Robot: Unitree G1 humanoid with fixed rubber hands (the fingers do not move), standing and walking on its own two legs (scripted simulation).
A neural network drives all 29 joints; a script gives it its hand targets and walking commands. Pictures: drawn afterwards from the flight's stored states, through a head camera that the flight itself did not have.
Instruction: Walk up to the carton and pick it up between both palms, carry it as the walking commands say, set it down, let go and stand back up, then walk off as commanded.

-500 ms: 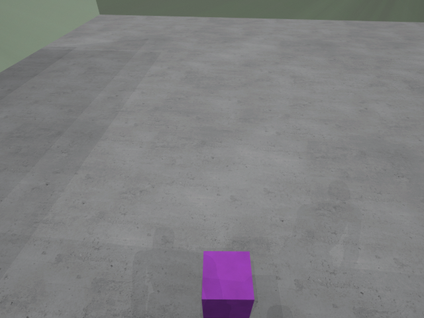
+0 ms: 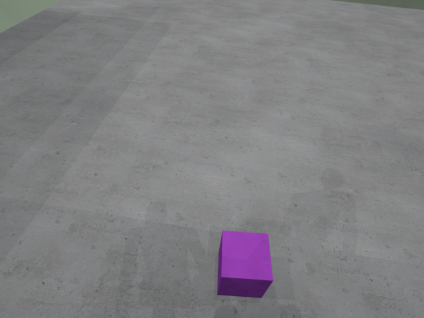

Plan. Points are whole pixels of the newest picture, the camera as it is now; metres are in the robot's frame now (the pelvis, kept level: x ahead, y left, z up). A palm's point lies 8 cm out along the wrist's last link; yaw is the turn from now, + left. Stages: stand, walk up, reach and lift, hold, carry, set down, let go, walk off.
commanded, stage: walk off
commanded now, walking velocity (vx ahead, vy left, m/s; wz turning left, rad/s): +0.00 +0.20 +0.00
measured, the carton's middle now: (242, 264) +0.49 -0.15 -0.64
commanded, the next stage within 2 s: none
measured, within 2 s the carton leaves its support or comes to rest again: neither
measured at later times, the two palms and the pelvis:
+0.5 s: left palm out of the picture +0.02 +0.37 -0.12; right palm out of the picture -0.02 -0.09 -0.13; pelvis +0.00 +0.14 +0.02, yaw -4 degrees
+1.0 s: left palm out of the picture +0.08 +0.57 -0.12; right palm out of the picture -0.01 +0.10 -0.12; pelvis +0.00 +0.32 +0.02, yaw -4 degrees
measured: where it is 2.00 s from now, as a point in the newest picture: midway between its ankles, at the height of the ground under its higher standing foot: outside the picture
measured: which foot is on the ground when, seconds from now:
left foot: down 0.00-0.34, up 0.36-0.66, down 0.68-1.00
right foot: up 0.00-0.30, down 0.32-0.68, up 0.70-1.00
